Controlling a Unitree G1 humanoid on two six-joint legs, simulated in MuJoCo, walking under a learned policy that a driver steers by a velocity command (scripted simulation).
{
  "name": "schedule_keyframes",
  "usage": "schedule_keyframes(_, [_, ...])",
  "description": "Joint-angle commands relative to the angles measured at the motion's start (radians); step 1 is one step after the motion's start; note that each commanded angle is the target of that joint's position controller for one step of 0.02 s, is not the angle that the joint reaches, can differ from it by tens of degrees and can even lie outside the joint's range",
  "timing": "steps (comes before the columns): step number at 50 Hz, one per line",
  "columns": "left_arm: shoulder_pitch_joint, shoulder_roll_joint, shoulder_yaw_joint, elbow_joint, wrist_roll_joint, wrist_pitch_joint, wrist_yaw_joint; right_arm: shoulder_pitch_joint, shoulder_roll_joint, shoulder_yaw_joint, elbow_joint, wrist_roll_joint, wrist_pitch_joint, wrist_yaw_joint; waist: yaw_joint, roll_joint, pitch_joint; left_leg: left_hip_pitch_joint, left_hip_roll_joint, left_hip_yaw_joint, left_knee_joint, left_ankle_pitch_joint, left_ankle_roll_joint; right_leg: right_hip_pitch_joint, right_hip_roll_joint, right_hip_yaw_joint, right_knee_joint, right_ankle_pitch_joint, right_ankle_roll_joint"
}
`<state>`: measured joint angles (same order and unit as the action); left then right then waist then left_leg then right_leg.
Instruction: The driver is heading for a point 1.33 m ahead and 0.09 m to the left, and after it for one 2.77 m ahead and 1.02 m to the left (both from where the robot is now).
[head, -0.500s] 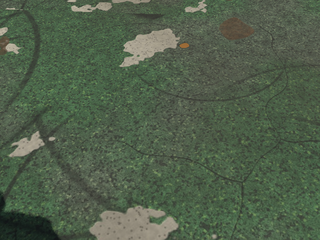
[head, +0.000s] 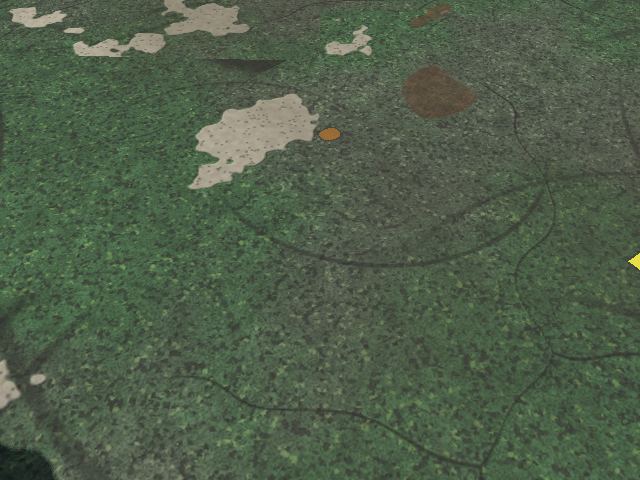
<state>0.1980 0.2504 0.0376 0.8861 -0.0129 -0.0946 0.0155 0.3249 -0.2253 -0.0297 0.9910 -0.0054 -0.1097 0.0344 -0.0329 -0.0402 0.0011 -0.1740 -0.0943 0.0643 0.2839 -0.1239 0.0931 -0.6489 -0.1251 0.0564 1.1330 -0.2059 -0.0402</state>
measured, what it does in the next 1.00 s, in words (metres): walks ahead: right foot, then left foot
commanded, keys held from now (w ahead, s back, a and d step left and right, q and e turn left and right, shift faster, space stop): w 0.20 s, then no key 0.52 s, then w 0.28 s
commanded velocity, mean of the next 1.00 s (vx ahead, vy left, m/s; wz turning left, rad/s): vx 0.27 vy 0.00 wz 0.00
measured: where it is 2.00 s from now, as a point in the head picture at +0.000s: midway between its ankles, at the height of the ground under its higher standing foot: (335, 360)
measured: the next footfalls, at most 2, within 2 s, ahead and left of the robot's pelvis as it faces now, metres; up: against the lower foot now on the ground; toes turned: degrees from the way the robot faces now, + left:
right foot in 0.30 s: +0.34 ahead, -0.16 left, +0.00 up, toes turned -2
left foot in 0.68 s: +0.33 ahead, +0.07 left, +0.00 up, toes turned +1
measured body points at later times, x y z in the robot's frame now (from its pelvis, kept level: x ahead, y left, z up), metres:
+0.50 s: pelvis +0.23 -0.08 +0.00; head +0.27 -0.10 +0.44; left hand +0.33 +0.17 -0.13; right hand +0.30 -0.34 -0.15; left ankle +0.21 +0.07 -0.68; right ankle +0.30 -0.16 -0.74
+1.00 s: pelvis +0.33 -0.08 -0.01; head +0.33 -0.08 +0.44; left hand +0.37 +0.18 -0.15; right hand +0.34 -0.34 -0.16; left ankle +0.29 +0.06 -0.74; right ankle +0.30 -0.16 -0.74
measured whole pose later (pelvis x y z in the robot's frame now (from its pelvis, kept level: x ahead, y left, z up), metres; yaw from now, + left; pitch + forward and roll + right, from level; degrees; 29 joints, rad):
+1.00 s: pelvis +0.33 -0.08 -0.01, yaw +1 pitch +1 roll +0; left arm 0.28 0.23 0.06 1.01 -0.02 -0.09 0.00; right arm 0.32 -0.22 -0.07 1.04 0.03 -0.06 -0.02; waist 0.00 0.02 -0.02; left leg -0.27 0.04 -0.02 0.61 -0.35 0.00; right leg -0.24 0.03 -0.07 0.54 -0.32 -0.07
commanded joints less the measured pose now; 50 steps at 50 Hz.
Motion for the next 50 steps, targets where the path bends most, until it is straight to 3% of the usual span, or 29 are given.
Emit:
schedule_keyframes(1, [0.033,0.042,0.012,-0.043,0.012,0.006,0.006,-0.039,-0.133,-0.022,-0.056,0.002,-0.016,-0.020,0.046,0.076,0.053,-0.094,0.284,-0.217,-0.202,0.066,0.172,-0.030,-0.043,0.003,-0.145,0.153,0.027])
schedule_keyframes(5, [-0.125,0.029,0.006,-0.083,0.004,-0.005,-0.005,0.039,-0.160,-0.026,-0.039,0.017,-0.004,-0.034,-0.010,0.079,0.054,-0.011,0.267,-0.166,-0.185,0.082,0.127,-0.001,0.001,-0.034,-0.425,0.303,0.035])
schedule_keyframes(10, [-0.251,0.041,0.002,-0.132,-0.010,-0.014,-0.035,0.114,-0.169,-0.031,-0.005,0.026,0.016,-0.036,-0.049,0.095,0.082,0.143,0.325,-0.180,-0.116,0.057,0.113,-0.002,0.031,-0.044,-0.574,0.225,0.018])
schedule_keyframes(12, [-0.225,0.061,0.009,-0.136,-0.001,-0.025,-0.045,0.099,-0.174,-0.034,-0.002,0.020,0.031,-0.041,-0.019,0.109,0.068,0.185,0.332,-0.181,-0.026,0.228,0.085,0.066,0.061,-0.055,-0.629,0.164,-0.010])
schedule_keyframes(13, [-0.158,0.080,0.020,-0.120,0.006,-0.030,-0.045,0.080,-0.180,-0.035,-0.005,0.019,0.039,-0.043,0.022,0.119,0.025,0.193,0.313,-0.163,0.064,0.392,0.062,0.168,0.091,-0.076,-0.661,0.168,-0.027])
schedule_keyframes(14, [-0.022,0.118,0.041,-0.076,0.014,-0.035,-0.043,0.071,-0.164,-0.028,-0.011,0.016,0.045,-0.045,0.082,0.109,-0.061,0.180,0.255,-0.129,0.223,0.533,0.032,0.343,0.122,-0.100,-0.693,0.241,-0.053])
schedule_keyframes(15, [0.145,0.195,0.061,-0.038,0.030,-0.039,-0.037,0.068,-0.131,-0.012,-0.037,0.001,0.041,-0.047,0.133,0.041,-0.210,0.024,0.188,-0.079,0.475,0.367,-0.016,0.631,-0.016,0.022,-0.631,0.564,-0.111])
schedule_keyframes(16, [0.219,0.270,0.073,-0.023,0.042,-0.024,-0.034,0.211,-0.010,0.026,-0.024,-0.010,0.024,-0.039,0.096,-0.224,-0.351,-0.367,0.025,-0.026,0.864,-0.284,-0.097,1.017,-0.286,0.367,-0.616,0.850,-0.290])
schedule_keyframes(17, [0.265,0.196,0.057,-0.012,0.027,-0.013,-0.038,0.245,-0.072,0.012,0.009,0.010,0.007,-0.034,0.120,-0.194,-0.458,-0.421,0.014,-0.198,1.037,-0.518,-0.103,1.018,-0.318,0.514,-0.686,0.818,-0.332])
schedule_keyframes(18, [0.170,0.154,0.041,-0.030,0.018,-0.011,-0.039,0.161,-0.144,-0.008,-0.012,0.034,0.005,-0.034,0.101,-0.118,-0.323,-0.470,0.067,-0.210,1.069,-0.472,-0.094,0.885,-0.273,0.372,-0.700,0.793,-0.281])
schedule_keyframes(19, [0.065,0.119,0.028,-0.052,0.016,-0.011,-0.037,0.074,-0.142,-0.010,-0.036,0.035,0.011,-0.042,0.073,-0.046,-0.227,-0.474,0.121,-0.167,1.020,-0.403,-0.097,0.754,-0.219,0.256,-0.725,0.779,-0.241])
schedule_keyframes(20, [-0.001,0.089,0.017,-0.058,0.015,-0.011,-0.039,0.027,-0.135,-0.016,-0.043,0.022,0.024,-0.052,0.047,0.006,-0.155,-0.446,0.155,-0.145,0.949,-0.353,-0.105,0.629,-0.175,0.185,-0.767,0.750,-0.219])
schedule_keyframes(21, [-0.030,0.068,0.010,-0.054,0.023,-0.014,-0.039,0.031,-0.120,-0.019,-0.046,0.014,0.041,-0.058,0.014,-0.009,-0.134,-0.368,0.185,-0.145,0.876,-0.306,-0.106,0.534,-0.145,0.138,-0.800,0.731,-0.198])
schedule_keyframes(23, [-0.048,0.057,0.005,-0.032,0.043,-0.016,-0.041,0.072,-0.054,-0.009,-0.030,0.009,0.066,-0.062,-0.024,-0.037,-0.121,-0.229,0.178,-0.122,0.739,-0.250,-0.117,0.410,-0.099,0.053,-0.835,0.775,-0.198])
schedule_keyframes(26, [-0.061,0.095,0.012,-0.014,0.046,-0.009,-0.027,0.028,-0.045,-0.004,-0.040,0.003,0.084,-0.074,-0.029,-0.063,-0.136,-0.146,0.162,-0.104,0.530,-0.181,-0.126,0.371,-0.082,0.000,-0.844,0.765,-0.202])
schedule_keyframes(28, [-0.047,0.112,0.016,0.001,0.035,0.003,-0.019,-0.006,-0.067,-0.010,-0.041,0.002,0.100,-0.077,-0.013,-0.064,-0.145,-0.108,0.157,-0.098,0.453,-0.120,-0.126,0.368,-0.087,0.013,-0.864,0.581,-0.198])
schedule_keyframes(31, [-0.043,0.101,0.011,0.020,0.025,0.024,-0.010,-0.058,-0.079,-0.018,-0.043,0.002,0.118,-0.079,0.000,-0.059,-0.080,-0.062,0.155,-0.090,0.333,-0.083,-0.106,0.310,-0.076,0.049,-0.898,0.130,-0.175])
schedule_keyframes(33, [-0.027,0.072,0.001,0.035,0.014,0.033,-0.007,-0.079,-0.082,-0.022,-0.039,-0.011,0.116,-0.081,-0.005,-0.035,-0.024,-0.005,0.150,-0.081,0.186,-0.016,-0.078,0.272,-0.027,0.056,-0.888,-0.119,-0.118])
schedule_keyframes(34, [0.003,0.057,-0.004,0.048,0.018,0.034,-0.007,-0.074,-0.098,-0.025,-0.039,-0.018,0.113,-0.082,0.003,-0.008,-0.012,0.027,0.189,-0.119,0.150,0.038,-0.063,0.259,-0.003,0.058,-0.870,-0.183,-0.081])
schedule_keyframes(35, [0.042,0.057,-0.002,0.055,0.027,0.033,-0.009,-0.074,-0.141,-0.032,-0.040,-0.012,0.111,-0.086,0.039,0.060,0.000,0.043,0.227,-0.145,0.154,0.100,-0.042,0.237,0.052,0.026,-0.832,-0.212,-0.049])
schedule_keyframes(36, [0.080,0.051,0.001,0.062,0.024,0.040,-0.003,-0.092,-0.164,-0.043,-0.020,0.005,0.109,-0.083,0.073,0.160,0.019,-0.040,0.207,-0.142,0.146,-0.054,-0.028,0.277,0.110,-0.042,-0.824,-0.167,-0.026])
schedule_keyframes(37, [0.046,0.069,0.005,0.066,0.023,0.047,0.006,-0.080,-0.117,-0.040,-0.010,0.011,0.104,-0.077,0.039,0.140,0.022,-0.111,0.178,-0.136,0.110,-0.236,-0.031,0.341,0.128,-0.075,-0.776,-0.179,-0.015])
schedule_keyframes(39, [0.038,0.082,0.016,0.063,0.005,0.059,0.017,-0.084,-0.122,-0.045,-0.004,0.010,0.091,-0.075,0.042,0.152,0.045,-0.177,0.174,-0.153,0.076,-0.453,-0.018,0.338,0.133,-0.090,-0.706,-0.324,-0.035])
schedule_keyframes(40, [0.041,0.084,0.019,0.062,0.004,0.057,0.018,-0.084,-0.121,-0.048,-0.007,0.014,0.081,-0.074,0.041,0.152,0.065,-0.188,0.188,-0.178,0.061,-0.517,-0.001,0.312,0.128,-0.083,-0.688,-0.373,-0.046])
schedule_keyframes(45, [0.021,0.017,0.016,0.050,-0.002,0.001,-0.008,-0.011,-0.160,-0.068,0.012,0.034,0.037,-0.067,0.029,0.239,0.049,-0.042,0.371,-0.456,-0.036,-0.469,0.117,0.216,0.136,-0.100,-0.520,-0.180,-0.075])
schedule_keyframes(47, [0.080,0.026,0.022,0.073,-0.005,-0.006,-0.014,-0.079,-0.149,-0.066,-0.012,0.039,0.032,-0.062,0.075,0.193,0.029,-0.101,0.340,-0.391,0.011,-0.345,0.089,0.346,0.126,-0.087,-0.606,-0.154,-0.096])
schedule_keyframes(48, [0.141,0.044,0.030,0.099,-0.006,-0.007,-0.013,-0.135,-0.131,-0.062,-0.033,0.042,0.031,-0.058,0.109,0.140,0.028,-0.183,0.284,-0.301,0.078,-0.275,0.051,0.451,0.104,-0.046,-0.677,-0.162,-0.108])
schedule_keyframes(49, [0.228,0.090,0.046,0.130,-0.011,-0.007,-0.008,-0.189,-0.086,-0.051,-0.058,0.044,0.025,-0.056,0.138,0.011,0.038,-0.330,0.185,-0.153,0.258,-0.208,-0.010,0.586,0.020,0.095,-0.782,-0.216,-0.140])
schedule_keyframes(50, [0.325,0.177,0.071,0.154,-0.016,-0.005,-0.010,-0.213,-0.054,-0.042,-0.089,0.036,0.006,-0.055,0.154,-0.196,0.030,-0.527,0.084,-0.011,0.513,-0.199,-0.065,0.769,-0.140,0.365,-0.898,-0.174,-0.209])
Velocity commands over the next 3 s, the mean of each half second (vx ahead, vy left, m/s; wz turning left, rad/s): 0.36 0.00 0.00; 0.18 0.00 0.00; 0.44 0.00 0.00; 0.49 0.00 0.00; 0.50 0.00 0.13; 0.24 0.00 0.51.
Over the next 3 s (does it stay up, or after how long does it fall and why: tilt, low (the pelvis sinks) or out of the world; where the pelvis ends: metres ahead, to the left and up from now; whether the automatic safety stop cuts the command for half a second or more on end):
stays up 1.30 0.02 0.00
